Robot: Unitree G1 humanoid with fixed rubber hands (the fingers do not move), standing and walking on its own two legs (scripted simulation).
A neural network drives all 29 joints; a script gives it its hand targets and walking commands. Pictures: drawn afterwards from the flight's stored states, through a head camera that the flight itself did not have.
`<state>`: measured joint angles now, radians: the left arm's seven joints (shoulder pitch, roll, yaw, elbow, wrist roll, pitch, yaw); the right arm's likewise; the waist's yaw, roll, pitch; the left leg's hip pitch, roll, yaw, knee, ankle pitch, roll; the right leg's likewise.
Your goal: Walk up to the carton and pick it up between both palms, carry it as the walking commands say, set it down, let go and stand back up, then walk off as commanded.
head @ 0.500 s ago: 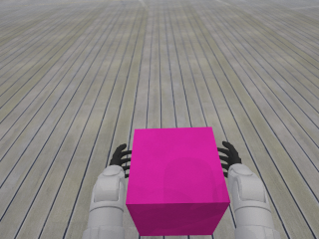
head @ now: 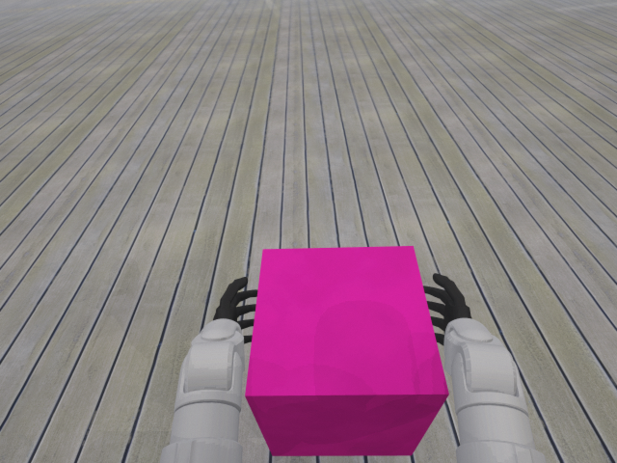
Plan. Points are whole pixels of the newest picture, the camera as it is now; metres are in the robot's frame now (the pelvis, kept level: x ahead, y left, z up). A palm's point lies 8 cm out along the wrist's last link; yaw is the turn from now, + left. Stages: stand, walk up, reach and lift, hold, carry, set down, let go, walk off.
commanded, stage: reach and lift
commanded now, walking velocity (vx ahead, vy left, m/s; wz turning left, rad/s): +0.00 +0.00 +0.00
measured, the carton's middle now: (339, 355) +0.30 -0.01 -0.02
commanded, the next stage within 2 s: hold in 0.30 s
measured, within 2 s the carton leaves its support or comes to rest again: neither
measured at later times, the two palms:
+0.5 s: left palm (224, 340) +0.28 +0.15 +0.05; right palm (457, 337) +0.28 -0.15 +0.05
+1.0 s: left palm (222, 338) +0.28 +0.15 +0.05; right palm (455, 337) +0.28 -0.15 +0.05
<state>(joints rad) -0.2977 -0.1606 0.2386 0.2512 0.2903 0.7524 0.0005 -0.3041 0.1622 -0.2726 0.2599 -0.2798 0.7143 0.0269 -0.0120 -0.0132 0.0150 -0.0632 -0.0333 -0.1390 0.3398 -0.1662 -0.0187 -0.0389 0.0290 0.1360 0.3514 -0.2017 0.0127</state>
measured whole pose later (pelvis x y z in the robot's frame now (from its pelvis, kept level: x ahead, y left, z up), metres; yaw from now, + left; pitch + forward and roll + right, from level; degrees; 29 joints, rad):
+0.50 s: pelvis +0.00 +0.00 +0.00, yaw +0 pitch -7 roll +0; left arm -0.25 -0.15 0.20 0.22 0.28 0.77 0.00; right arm -0.26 0.15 -0.23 0.23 -0.27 0.74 0.02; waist -0.01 -0.01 0.01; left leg -0.05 -0.03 -0.14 0.34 -0.17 -0.02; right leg -0.02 0.03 0.12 0.34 -0.20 0.01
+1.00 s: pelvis +0.00 +0.00 +0.00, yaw +0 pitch -7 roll +0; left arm -0.26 -0.15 0.21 0.23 0.28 0.77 0.00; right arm -0.27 0.15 -0.23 0.24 -0.27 0.74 0.02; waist -0.01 -0.01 0.01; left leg -0.05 -0.04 -0.13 0.35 -0.17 -0.01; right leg -0.02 0.02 0.13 0.35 -0.20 0.02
